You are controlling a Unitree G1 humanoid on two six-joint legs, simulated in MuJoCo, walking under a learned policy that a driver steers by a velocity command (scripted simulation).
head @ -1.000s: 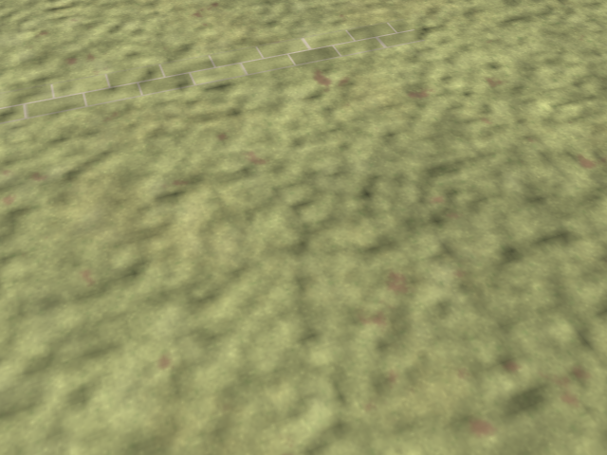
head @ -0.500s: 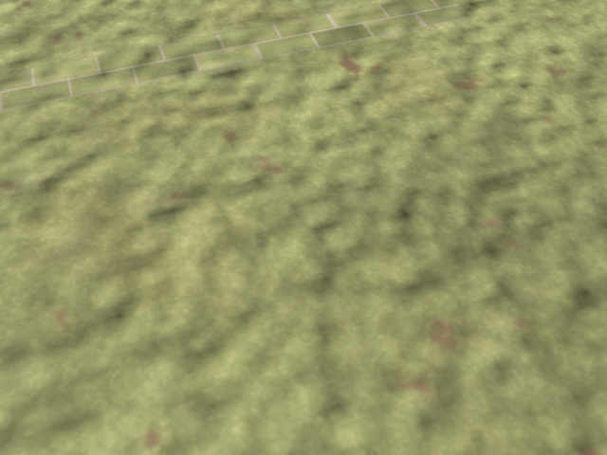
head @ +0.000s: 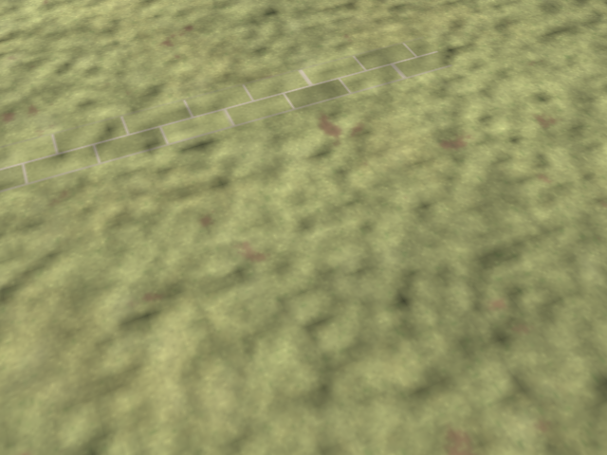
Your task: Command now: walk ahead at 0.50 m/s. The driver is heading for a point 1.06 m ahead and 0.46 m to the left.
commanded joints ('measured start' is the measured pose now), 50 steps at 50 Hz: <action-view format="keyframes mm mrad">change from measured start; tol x32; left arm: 1 -113 48 4 -85 0 -19 3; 7 424 256 75 26 48 -68 36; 50 -50 118 23 -225 21 7 11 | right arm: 1 64 -144 -25 -15 -4 -8 -10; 28 -445 -61 -11 -261 -15 67 58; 50 -18 -235 -62 -201 18 27 3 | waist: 1 -1 115 67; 8 155 -166 -345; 50 -7 84 -9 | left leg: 1 -6 288 -139 -39 436 135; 5 -23 253 -109 268 748 94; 9 -642 86 -112 1052 -155 44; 24 -688 156 10 567 271 2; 33 -308 -28 124 334 4 152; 36 263 418 -810 58 -1 395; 50 -78 173 -345 -11 417 176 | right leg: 1 3 27 -27 -76 -23 -19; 5 359 106 -52 -227 -96 -73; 7 940 -305 472 -294 -264 -210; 13 433 -186 162 -527 -132 -99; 32 726 -206 -236 -160 839 -84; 34 508 -177 -249 291 554 -41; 35 69 -9 -230 667 -325 16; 36 -110 101 2 808 -478 30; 50 -136 -16 45 173 -22 92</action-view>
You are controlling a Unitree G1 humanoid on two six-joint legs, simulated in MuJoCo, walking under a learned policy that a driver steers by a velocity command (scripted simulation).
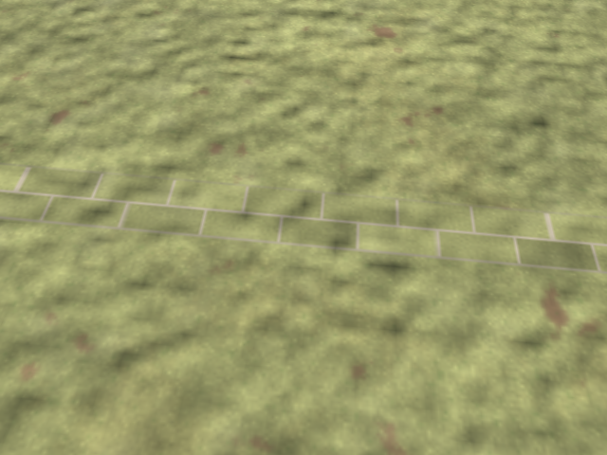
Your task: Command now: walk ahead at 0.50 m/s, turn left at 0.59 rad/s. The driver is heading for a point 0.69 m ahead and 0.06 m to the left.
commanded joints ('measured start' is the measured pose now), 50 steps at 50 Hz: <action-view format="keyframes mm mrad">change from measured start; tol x32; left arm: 1 -93 70 9 -90 -3 -7 -4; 50 308 61 5 41 -14 13 -8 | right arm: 1 74 -152 -31 -49 -1 -10 -5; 34 -414 -54 30 -314 -45 41 80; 39 53 -164 -19 -178 -79 12 31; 50 -88 -101 20 -111 -9 -37 -3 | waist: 1 -17 94 -8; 13 96 -278 -383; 50 105 98 -47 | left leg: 1 62 254 -229 -59 363 100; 11 -22 187 -248 376 648 -6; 13 -451 -32 -77 916 -369 -57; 14 -542 65 -71 1009 -310 -45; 34 -502 182 157 369 62 -47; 38 -57 53 180 199 -1 37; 40 468 550 -582 87 -42 213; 50 -51 334 43 -49 810 57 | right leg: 1 -64 43 -32 -94 90 5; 11 564 138 -26 -452 22 -101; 13 992 -341 666 -593 -224 -262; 18 534 -140 211 -705 -66 -192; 37 740 -157 -253 -442 785 -161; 39 446 -99 -289 40 377 -120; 40 52 86 -241 372 -440 -67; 50 165 60 -53 137 -85 -53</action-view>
